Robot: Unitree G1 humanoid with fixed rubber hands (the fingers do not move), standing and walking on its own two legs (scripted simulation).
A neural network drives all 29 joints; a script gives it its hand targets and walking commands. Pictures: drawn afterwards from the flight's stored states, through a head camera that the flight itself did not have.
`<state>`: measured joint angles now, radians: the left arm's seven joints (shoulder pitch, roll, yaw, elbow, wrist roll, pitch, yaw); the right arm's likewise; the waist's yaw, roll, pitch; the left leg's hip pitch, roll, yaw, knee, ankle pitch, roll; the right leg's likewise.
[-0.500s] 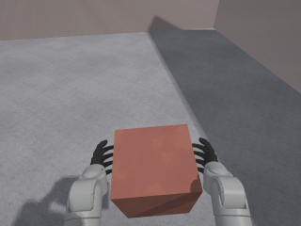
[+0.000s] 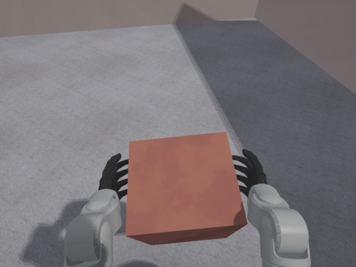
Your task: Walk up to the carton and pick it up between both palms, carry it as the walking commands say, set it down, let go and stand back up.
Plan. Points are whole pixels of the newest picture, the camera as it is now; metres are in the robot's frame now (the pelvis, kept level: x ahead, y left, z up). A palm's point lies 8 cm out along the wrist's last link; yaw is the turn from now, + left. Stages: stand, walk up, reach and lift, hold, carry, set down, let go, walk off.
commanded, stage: carry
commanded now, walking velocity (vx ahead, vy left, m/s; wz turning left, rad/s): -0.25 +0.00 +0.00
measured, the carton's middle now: (183, 195) +0.28 -0.01 +0.02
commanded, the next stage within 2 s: none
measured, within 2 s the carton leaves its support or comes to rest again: neither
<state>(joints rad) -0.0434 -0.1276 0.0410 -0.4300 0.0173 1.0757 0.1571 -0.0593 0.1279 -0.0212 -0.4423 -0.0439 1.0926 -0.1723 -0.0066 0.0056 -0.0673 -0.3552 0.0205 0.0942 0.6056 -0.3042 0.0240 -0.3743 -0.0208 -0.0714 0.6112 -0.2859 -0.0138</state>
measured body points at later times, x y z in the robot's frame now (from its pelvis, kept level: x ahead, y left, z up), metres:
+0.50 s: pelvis -0.14 -0.01 +0.00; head -0.12 -0.02 +0.45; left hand +0.13 +0.12 +0.06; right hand +0.13 -0.17 +0.07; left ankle -0.15 +0.10 -0.67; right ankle +0.01 -0.11 -0.73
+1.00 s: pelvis -0.28 +0.01 +0.00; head -0.27 +0.03 +0.45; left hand +0.00 +0.16 +0.10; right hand +0.00 -0.13 +0.10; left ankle -0.23 +0.09 -0.73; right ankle -0.33 -0.13 -0.73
